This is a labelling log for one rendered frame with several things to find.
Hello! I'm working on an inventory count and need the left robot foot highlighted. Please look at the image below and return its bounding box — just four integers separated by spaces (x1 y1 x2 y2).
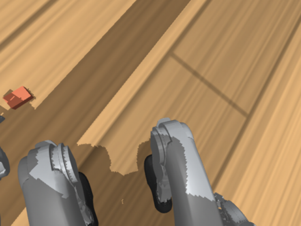
79 172 99 226

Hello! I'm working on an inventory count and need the left robot arm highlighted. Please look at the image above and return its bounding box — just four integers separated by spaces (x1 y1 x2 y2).
0 147 10 226

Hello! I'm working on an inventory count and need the right robot foot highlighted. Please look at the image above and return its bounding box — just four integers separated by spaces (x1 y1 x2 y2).
144 154 172 213

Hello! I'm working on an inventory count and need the right robot hand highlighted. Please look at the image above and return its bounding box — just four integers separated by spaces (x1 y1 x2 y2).
214 193 248 226

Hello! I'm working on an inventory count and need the small box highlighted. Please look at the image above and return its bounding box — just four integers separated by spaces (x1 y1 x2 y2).
3 86 34 109

